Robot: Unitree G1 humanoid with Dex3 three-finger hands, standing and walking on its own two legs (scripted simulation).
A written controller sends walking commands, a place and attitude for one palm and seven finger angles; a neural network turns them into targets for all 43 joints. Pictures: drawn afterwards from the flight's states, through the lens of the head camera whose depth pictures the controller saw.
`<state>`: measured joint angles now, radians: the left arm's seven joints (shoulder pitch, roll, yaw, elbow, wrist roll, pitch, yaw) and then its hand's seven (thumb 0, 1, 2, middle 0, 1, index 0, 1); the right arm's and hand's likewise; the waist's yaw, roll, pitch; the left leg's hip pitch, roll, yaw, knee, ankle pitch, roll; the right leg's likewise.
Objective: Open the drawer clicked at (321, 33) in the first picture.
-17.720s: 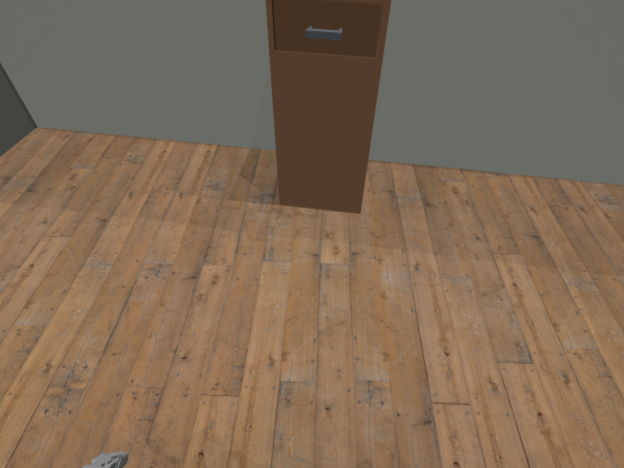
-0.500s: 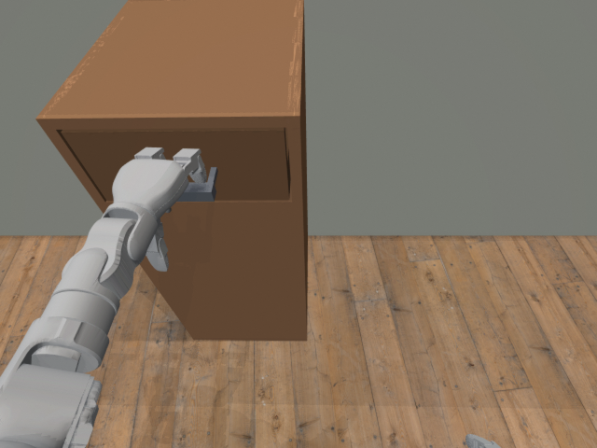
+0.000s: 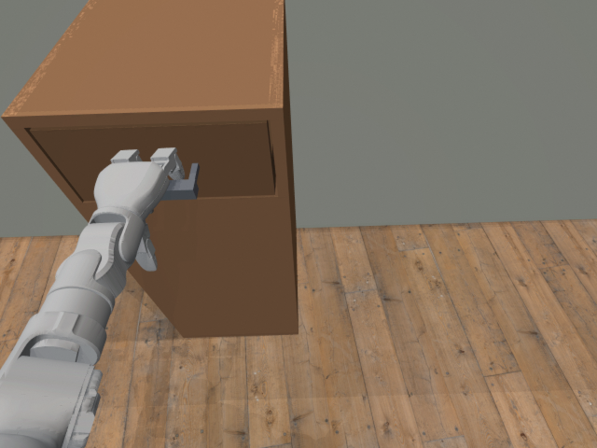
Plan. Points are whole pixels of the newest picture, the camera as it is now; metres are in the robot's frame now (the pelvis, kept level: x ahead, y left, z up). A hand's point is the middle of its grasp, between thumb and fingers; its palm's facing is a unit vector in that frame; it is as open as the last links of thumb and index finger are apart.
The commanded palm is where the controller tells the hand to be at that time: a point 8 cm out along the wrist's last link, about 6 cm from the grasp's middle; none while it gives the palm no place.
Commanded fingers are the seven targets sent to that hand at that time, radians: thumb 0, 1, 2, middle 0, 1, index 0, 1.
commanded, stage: lower the fingers behind the handle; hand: left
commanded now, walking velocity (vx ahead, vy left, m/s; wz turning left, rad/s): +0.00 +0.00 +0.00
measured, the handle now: (161, 180) +0.50 +0.23 +0.05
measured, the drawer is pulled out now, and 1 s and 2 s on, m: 0.00 0.00 0.00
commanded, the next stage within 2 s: close the thumb around the handle in 0.94 s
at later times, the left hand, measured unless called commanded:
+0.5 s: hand (155, 216) +0.44 +0.23 +0.03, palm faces -0.04 -0.01 -1.00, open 13.8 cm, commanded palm +0.42 +0.24 +0.09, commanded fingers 0.00 -0.50 0.30 -0.30 -1.20 -0.30 -1.20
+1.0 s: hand (157, 215) +0.44 +0.23 +0.03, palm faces -0.05 -0.01 -1.00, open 13.8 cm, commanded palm +0.42 +0.23 +0.08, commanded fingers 0.00 -0.50 0.30 -0.30 -1.20 -0.30 -1.20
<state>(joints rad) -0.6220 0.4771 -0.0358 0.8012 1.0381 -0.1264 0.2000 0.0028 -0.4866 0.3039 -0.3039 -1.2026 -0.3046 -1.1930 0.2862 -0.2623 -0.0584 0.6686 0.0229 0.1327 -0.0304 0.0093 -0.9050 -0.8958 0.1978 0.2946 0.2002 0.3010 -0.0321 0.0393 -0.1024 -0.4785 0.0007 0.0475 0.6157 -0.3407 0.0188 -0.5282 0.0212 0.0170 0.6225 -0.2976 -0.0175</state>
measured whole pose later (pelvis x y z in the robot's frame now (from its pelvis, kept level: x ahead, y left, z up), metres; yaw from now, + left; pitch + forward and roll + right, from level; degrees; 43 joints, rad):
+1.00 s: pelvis +0.00 +0.01 -0.01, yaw +0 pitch +15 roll +0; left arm -0.70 0.46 -0.06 0.95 1.07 -0.07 0.28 0.00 -0.49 0.30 -0.29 -1.21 -0.31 -1.20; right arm 0.32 -0.25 -0.05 0.67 0.02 0.11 -0.03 0.01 -0.90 -0.90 0.20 0.29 0.20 0.30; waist -0.07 0.04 -0.13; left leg -0.59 0.00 0.05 0.70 -0.37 0.03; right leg -0.63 0.02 0.01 0.68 -0.31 -0.01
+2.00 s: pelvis +0.01 +0.01 -0.01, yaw -1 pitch +15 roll -1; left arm -0.57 0.45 -0.05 0.79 1.05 -0.04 0.26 0.01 0.75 0.81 -0.33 -1.35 -0.39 -1.35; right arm 0.30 -0.25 -0.07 0.66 0.02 0.15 -0.01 0.01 -0.90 -0.90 0.20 0.29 0.20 0.30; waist -0.05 0.05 -0.15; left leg -0.54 0.01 0.05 0.67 -0.39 0.03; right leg -0.59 0.03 0.02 0.65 -0.32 -0.01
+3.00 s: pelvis +0.00 +0.00 +0.00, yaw -1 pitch +10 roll +0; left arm -0.26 0.44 -0.01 0.49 1.01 -0.04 0.23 0.02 0.75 0.80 -0.29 -1.35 -0.40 -1.35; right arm 0.25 -0.25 -0.05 0.65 0.02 0.12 -0.04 0.01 -0.90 -0.90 0.20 0.29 0.20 0.30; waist -0.02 0.05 -0.11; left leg -0.44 0.01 0.07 0.62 -0.36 0.01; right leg -0.51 0.04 0.04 0.64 -0.31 -0.02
